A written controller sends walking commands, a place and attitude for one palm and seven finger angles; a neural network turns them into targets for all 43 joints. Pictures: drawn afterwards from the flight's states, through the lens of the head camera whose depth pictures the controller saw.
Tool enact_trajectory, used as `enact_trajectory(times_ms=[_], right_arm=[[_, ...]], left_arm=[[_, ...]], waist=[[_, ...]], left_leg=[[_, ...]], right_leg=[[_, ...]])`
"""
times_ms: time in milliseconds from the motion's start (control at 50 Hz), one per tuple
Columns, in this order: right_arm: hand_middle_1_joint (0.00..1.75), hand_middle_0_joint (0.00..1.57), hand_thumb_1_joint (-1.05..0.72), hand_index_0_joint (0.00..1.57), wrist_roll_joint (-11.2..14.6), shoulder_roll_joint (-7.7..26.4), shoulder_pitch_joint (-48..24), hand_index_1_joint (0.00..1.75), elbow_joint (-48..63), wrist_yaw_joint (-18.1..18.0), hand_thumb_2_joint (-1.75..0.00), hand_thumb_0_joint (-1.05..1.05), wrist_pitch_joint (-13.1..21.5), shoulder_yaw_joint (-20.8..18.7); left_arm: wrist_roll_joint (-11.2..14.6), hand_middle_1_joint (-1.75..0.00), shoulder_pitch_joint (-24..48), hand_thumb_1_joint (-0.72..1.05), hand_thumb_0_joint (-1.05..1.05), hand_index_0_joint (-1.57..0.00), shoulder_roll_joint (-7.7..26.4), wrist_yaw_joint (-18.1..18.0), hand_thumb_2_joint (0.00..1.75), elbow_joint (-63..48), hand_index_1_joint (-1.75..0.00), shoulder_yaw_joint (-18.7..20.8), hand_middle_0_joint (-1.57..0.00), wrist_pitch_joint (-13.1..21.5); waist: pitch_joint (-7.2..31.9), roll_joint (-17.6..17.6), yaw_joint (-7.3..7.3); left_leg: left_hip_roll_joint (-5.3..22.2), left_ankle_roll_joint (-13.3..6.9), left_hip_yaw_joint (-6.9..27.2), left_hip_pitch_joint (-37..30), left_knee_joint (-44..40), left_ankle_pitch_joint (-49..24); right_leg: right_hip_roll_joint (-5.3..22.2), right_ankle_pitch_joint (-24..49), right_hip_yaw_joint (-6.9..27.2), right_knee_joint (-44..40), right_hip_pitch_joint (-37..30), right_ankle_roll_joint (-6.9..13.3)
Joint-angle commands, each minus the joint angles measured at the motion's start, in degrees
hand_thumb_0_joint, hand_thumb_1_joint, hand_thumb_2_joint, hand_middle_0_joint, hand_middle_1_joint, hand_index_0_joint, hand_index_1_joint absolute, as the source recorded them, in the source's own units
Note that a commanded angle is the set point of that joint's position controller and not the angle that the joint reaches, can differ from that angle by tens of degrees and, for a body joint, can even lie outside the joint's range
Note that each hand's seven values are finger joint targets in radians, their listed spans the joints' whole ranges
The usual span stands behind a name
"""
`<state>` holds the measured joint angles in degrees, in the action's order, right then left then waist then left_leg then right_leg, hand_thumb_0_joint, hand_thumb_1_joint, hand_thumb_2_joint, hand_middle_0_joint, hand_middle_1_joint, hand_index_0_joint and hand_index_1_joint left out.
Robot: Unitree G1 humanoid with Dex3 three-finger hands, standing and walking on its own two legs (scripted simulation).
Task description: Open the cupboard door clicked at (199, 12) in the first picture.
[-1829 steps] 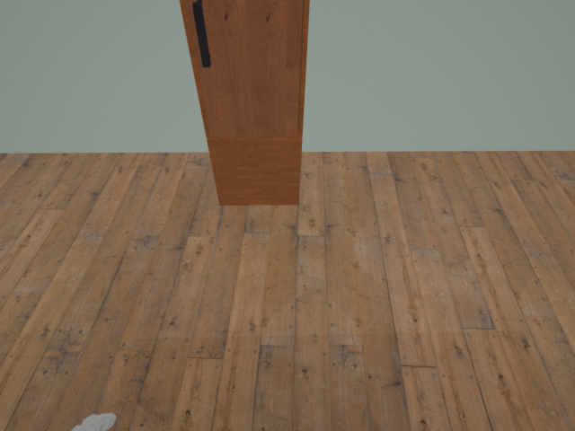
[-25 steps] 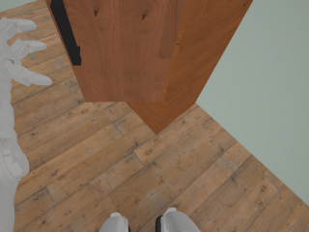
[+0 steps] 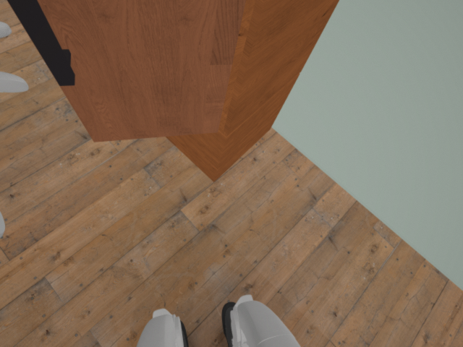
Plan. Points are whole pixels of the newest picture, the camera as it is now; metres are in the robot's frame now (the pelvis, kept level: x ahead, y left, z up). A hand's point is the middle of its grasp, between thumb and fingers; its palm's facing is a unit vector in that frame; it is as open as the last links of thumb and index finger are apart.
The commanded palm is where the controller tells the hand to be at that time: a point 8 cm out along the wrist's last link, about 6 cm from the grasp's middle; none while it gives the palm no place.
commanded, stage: move the hooked fingers beside the handle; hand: left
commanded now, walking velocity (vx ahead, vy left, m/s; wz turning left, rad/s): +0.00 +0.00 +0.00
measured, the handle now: (44, 25) +0.60 +0.20 +0.10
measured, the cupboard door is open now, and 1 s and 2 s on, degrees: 53 53 53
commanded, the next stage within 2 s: slide the fingers in behind the handle in 0.56 s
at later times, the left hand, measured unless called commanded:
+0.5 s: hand out of the picture +0.54 +0.26 +0.11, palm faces +0.03 -1.00 +0.01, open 14.0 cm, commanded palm +0.53 +0.30 +0.10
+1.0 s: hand (6, 48) +0.54 +0.24 +0.11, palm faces +0.02 -1.00 +0.00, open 14.0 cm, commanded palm +0.53 +0.27 +0.10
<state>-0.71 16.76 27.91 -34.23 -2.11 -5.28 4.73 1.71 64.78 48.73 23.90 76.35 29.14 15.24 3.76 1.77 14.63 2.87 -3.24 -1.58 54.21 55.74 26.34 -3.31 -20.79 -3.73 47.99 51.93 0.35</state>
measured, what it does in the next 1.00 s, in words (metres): stands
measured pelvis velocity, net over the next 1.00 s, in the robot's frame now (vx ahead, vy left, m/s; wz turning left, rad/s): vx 0.00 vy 0.00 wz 0.02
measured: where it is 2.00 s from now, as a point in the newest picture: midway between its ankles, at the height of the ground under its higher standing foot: outside the picture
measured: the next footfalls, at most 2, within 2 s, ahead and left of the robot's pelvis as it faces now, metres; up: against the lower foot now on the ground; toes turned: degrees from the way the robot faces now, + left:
none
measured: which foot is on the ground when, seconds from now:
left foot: down 0.00-1.00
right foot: down 0.00-1.00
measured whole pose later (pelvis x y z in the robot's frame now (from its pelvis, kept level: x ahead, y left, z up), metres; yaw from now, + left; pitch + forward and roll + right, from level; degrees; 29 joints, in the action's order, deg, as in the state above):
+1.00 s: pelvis +0.00 +0.00 +0.00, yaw +1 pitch +23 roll -5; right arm -1.1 16.4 27.4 -35.8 -0.7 -4.7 3.9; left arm 2.9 64.2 41.0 19.1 74.2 24.1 16.5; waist 4.5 2.1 13.8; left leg 2.0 -3.4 -0.4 53.2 56.2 26.2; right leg -2.6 -21.1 -4.8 48.1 50.2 0.1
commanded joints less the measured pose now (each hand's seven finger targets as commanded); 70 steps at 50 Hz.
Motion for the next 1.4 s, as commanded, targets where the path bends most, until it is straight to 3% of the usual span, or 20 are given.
enact_trajectory(times_ms=[0, 120, 180, 320, 380, 500, 580, 640, 660, 700, 760, 800, 880, 920, 940, 1060, 1100, 1160, 1200, 1380], right_arm=[[0.3, 0.2, -0.9, 0.2, -0.18, 11.86, 12.62, 0.3, 1.16, -0.33, -0.9, 0.0, -0.21, -5.04], [0.3, 0.2, -0.9, 0.2, -0.17, 11.69, 12.54, 0.3, 0.53, -0.13, -0.9, 0.0, -0.96, -5.22], [0.3, 0.2, -0.9, 0.2, -0.04, 11.56, 12.06, 0.3, 0.55, 0.05, -0.9, 0.0, -1.04, -5.17], [0.3, 0.2, -0.9, 0.2, -0.1, 11.22, 11.26, 0.3, 0.38, 0.16, -0.9, 0.0, -0.96, -5.42], [0.3, 0.2, -0.9, 0.2, -0.03, 11.01, 10.77, 0.3, 0.7, 0.44, -0.9, 0.0, -1.02, -5.54], [0.3, 0.2, -0.9, 0.2, 0.25, 11.42, 9.92, 0.3, 1.26, -0.01, -0.9, 0.0, -0.76, -4.82], [0.3, 0.2, -0.9, 0.2, 0.11, 11.61, 9.71, 0.3, 1.41, -0.25, -0.9, 0.0, -0.1, -4.73], [0.3, 0.2, -0.9, 0.2, 0.12, 11.12, 9.83, 0.3, 0.59, 0.12, -0.9, 0.0, -0.08, -4.96], [0.3, 0.2, -0.9, 0.2, 0.15, 11.5, 10.11, 0.3, 0.41, 0.05, -0.9, 0.0, -0.11, -5.06], [0.3, 0.2, -0.9, 0.2, 0.35, 11.44, 10.05, 0.3, 0.32, -0.24, -0.9, 0.0, -0.02, -4.65], [0.3, 0.2, -0.9, 0.2, 0.13, 11.69, 10.62, 0.3, 0.1, -0.29, -0.9, 0.0, 0.2, -4.78], [0.3, 0.2, -0.9, 0.2, -0.16, 11.32, 10.93, 0.3, 0.26, -0.02, -0.9, 0.0, 0.49, -4.94], [0.3, 0.2, -0.9, 0.2, -0.26, 11.7, 11.01, 0.3, -0.39, 0.25, -0.9, 0.0, 0.8, -4.81], [0.3, 0.2, -0.9, 0.2, -0.52, 11.44, 11.26, 0.3, -0.14, 0.42, -0.9, 0.0, 1.13, -4.94], [0.3, 0.2, -0.9, 0.2, -0.66, 11.15, 11.24, 0.3, -0.24, 0.71, -0.9, 0.0, 1.13, -5.0], [0.3, 0.2, -0.9, 0.2, -0.76, 11.43, 11.85, 0.3, -0.09, 1.07, -0.9, 0.0, 1.13, -5.17], [0.3, 0.2, -0.9, 0.2, -0.85, 10.81, 11.71, 0.3, 0.02, 1.35, -0.9, 0.0, 1.35, -5.08], [0.3, 0.2, -0.9, 0.2, -0.74, 11.25, 11.96, 0.3, -0.01, 1.23, -0.9, 0.0, 1.24, -5.09], [0.3, 0.2, -0.9, 0.2, -0.83, 10.7, 12.03, 0.3, 0.1, 1.51, -0.9, 0.0, 1.46, -5.26], [0.3, 0.2, -0.9, 0.2, -0.42, 10.29, 11.51, 0.3, -0.39, 1.57, -0.9, 0.0, 1.24, -5.51]], left_arm=[[2.8, -1.2, 23.02, -0.5, 0.0, -0.3, 15.59, 0.05, 0.3, -16.62, -1.2, 1.58, -0.3, 4.86], [3.09, -1.2, 21.62, -0.5, 0.0, -0.3, 13.7, -0.39, 0.3, -16.6, -1.2, 0.81, -0.3, 3.51], [3.32, -1.2, 20.23, -0.5, 0.0, -0.3, 11.32, -0.68, 0.3, -14.37, -1.2, -0.72, -0.3, 3.21], [3.98, -1.2, 22.39, -0.5, 0.0, -0.3, 9.48, -0.89, 0.3, -17.81, -1.2, -1.61, -0.3, 5.08], [4.36, -1.2, 20.38, -0.5, 0.0, -0.3, 6.26, -0.9, 0.3, -16.84, -1.2, -3.14, -0.3, 4.57], [3.43, -1.2, 21.16, -0.5, 0.0, -0.3, 10.91, -2.28, 0.3, -13.37, -1.2, -0.46, -0.3, 4.22], [2.63, -1.2, 23.68, -0.5, 0.0, -0.3, 15.03, -2.39, 0.3, -15.81, -1.2, 1.07, -0.3, 6.17], [3.44, -1.2, 24.33, -0.5, 0.0, -0.3, 9.09, -1.16, 0.3, -16.55, -1.2, -2.63, -0.3, 6.91], [3.82, -1.2, 22.03, -0.5, 0.0, -0.3, 9.93, -0.93, 0.3, -13.83, -1.2, -1.25, -0.3, 6.13], [4.26, -1.2, 23.04, -0.5, 0.0, -0.3, 7.01, -0.43, 0.3, -11.74, -1.2, -3.81, -0.3, 4.71], [3.67, -1.2, 24.67, -0.5, 0.0, -0.3, 8.9, -1.4, 0.3, -13.26, -1.2, -2.8, -0.3, 3.91], [3.6, -1.2, 25.58, -0.5, 0.0, -0.3, 6.88, -2.25, 0.3, -16.01, -1.2, -3.86, -0.3, 4.75], [3.08, -1.2, 26.6, -0.5, 0.0, -0.3, 6.69, -4.09, 0.3, -12.56, -1.2, -3.87, -0.3, 4.36], [2.35, -1.2, 27.26, -0.5, 0.0, -0.3, 7.47, -5.23, 0.3, -15.49, -1.2, -3.19, -0.3, 5.31], [2.1, -1.2, 26.76, -0.5, 0.0, -0.3, 4.68, -5.57, 0.3, -15.46, -1.2, -5.02, -0.3, 5.39], [1.39, -1.2, 25.31, -0.5, 0.0, -0.3, 7.15, -7.98, 0.3, -14.29, -1.2, -2.06, -0.3, 5.01], [1.36, -1.2, 26.33, -0.5, 0.0, -0.3, 3.11, -8.56, 0.3, -14.9, -1.2, -4.78, -0.3, 5.34], [0.79, -1.2, 26.37, -0.5, 0.0, -0.3, 7.15, -9.24, 0.3, -14.11, -1.2, -2.37, -0.3, 5.51], [1.01, -1.2, 26.39, -0.5, 0.0, -0.3, 3.7, -8.94, 0.3, -16.25, -1.2, -4.4, -0.3, 6.08], [2.3, -1.2, 25.29, -0.5, 0.0, -0.3, 0.04, -8.83, 0.3, -14.83, -1.2, -6.1, -0.3, 5.11]], waist=[[34.45, 15.65, -2.09], [32.13, 14.93, -1.94], [28.21, 11.58, -1.18], [31.34, 15.51, -1.43], [30.09, 13.08, -1.52], [25.38, 9.37, -1.28], [29.87, 11.63, -1.64], [32.06, 15.84, -1.18], [30.16, 11.9, -1.21], [26.78, 10.78, -0.2], [27.91, 12.03, -0.72], [29.78, 13.95, -0.73], [25.85, 11.03, 0.25], [29.79, 14.49, -0.82], [29.77, 15.56, -0.75], [29.71, 11.01, -1.18], [28.74, 11.72, -0.43], [28.75, 9.05, -0.44], [30.81, 11.89, -0.59], [27.62, 9.28, 0.13]], left_leg=[[0.6, 2.41, 6.71, -32.56, -3.82, -39.72], [0.81, 2.71, 7.03, -33.41, -4.19, -42.49], [0.64, 2.18, 6.51, -30.57, -4.46, -38.74], [1.06, 3.42, 7.65, -35.93, -4.04, -44.24], [0.91, 3.15, 7.54, -35.02, -4.32, -43.51], [-0.1, 1.75, 6.22, -26.48, -4.7, -33.09], [-0.1, 2.1, 6.38, -27.69, -4.44, -32.55], [0.51, 3.37, 7.59, -34.14, -3.91, -37.83], [0.61, 2.96, 7.68, -32.14, -4.02, -35.96], [0.27, 2.21, 7.45, -29.32, -4.81, -31.86], [0.32, 2.39, 7.75, -29.71, -5.06, -30.99], [0.44, 2.91, 8.3, -32.39, -4.99, -33.22], [0.31, 2.3, 8.23, -28.51, -5.52, -27.06], [0.35, 2.95, 8.52, -31.86, -5.38, -31.23], [0.51, 3.4, 8.81, -33.31, -5.27, -32.35], [0.21, 2.48, 7.95, -29.86, -5.23, -30.71], [0.12, 2.42, 7.81, -29.96, -5.13, -31.2], [-0.14, 1.78, 6.95, -26.83, -5.08, -28.96], [-0.23, 1.95, 6.84, -29.33, -4.78, -31.64], [-0.5, 1.45, 5.97, -27.19, -5.02, -29.23]], right_leg=[[-1.47, 21.87, 0.98, -2.75, -10.12, 0.87], [-1.47, 22.55, 0.61, -3.44, -9.48, 0.63], [-1.6, 21.75, 0.57, -3.97, -9.54, 0.51], [-1.47, 21.78, 0.41, -3.38, -7.77, 0.74], [-1.54, 21.7, 0.26, -3.69, -8.37, 0.62], [-1.11, 20.14, 0.97, -3.42, -10.47, 0.72], [-0.99, 19.93, 1.43, -2.9, -11.81, 0.71], [-1.32, 18.82, 0.67, -2.85, -7.56, 0.81], [-1.42, 18.08, 0.43, -3.12, -7.83, 0.75], [-1.23, 16.53, 0.41, -3.58, -7.31, 0.73], [-1.12, 15.54, 0.34, -3.59, -6.95, 0.79], [-1.16, 15.29, 0.1, -3.32, -5.8, 1.01], [-1.12, 12.28, 0.13, -3.78, -4.88, 0.84], [-1.03, 13.78, 0.15, -3.16, -5.36, 1.02], [-1.05, 13.42, -0.07, -3.16, -4.05, 1.05], [-1.06, 14.92, 0.22, -3.03, -7.21, 0.83], [-1.07, 15.42, 0.22, -2.96, -6.6, 0.86], [-0.99, 16.46, 0.89, -3.09, -9.32, 0.56], [-0.96, 18.34, 0.91, -2.86, -9.37, 0.75], [-1.06, 18.78, 1.22, -3.75, -9.94, 0.42]])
